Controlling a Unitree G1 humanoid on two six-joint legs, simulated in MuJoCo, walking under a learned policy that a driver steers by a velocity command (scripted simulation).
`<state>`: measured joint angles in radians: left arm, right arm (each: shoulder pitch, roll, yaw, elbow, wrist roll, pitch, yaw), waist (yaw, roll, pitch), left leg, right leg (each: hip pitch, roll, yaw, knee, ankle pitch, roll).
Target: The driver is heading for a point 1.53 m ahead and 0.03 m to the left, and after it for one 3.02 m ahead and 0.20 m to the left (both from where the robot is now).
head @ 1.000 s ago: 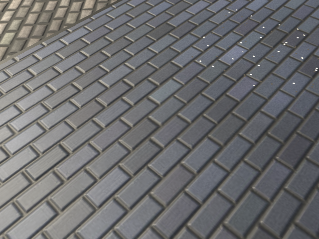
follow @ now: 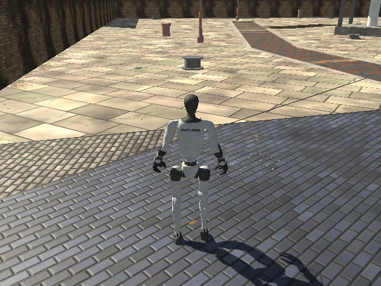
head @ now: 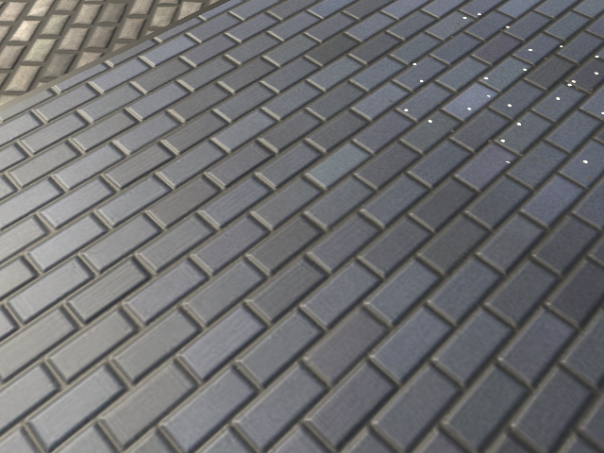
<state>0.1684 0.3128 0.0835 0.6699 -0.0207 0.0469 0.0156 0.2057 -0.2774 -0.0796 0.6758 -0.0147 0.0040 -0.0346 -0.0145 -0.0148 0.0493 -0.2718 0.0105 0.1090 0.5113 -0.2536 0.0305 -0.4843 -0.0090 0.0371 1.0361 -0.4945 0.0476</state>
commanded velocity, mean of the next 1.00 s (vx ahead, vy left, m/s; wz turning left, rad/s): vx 0.07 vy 0.00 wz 0.09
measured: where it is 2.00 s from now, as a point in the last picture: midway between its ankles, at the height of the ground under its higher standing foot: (292, 444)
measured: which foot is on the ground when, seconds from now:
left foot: down 0.00-0.16, up 0.18-0.56, down 0.58-0.90, up 0.92-1.00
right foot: up 0.00-0.14, down 0.16-0.62, up 0.64-0.88, down 0.90-1.00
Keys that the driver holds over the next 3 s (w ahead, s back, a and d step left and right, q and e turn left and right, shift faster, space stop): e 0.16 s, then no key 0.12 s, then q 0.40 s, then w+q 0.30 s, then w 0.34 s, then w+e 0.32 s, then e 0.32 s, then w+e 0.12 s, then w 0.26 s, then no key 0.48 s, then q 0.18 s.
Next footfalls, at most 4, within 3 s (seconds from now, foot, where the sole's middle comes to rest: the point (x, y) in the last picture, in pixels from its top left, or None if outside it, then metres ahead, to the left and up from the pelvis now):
0.16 right None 0.03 -0.14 -0.77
0.58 left None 0.03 0.08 -0.77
0.90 right None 0.07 -0.18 -0.77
1.40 left None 0.34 0.13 -0.77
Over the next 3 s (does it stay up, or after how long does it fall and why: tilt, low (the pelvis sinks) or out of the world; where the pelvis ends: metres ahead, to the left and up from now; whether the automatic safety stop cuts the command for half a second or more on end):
stays up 0.72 0.04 0.00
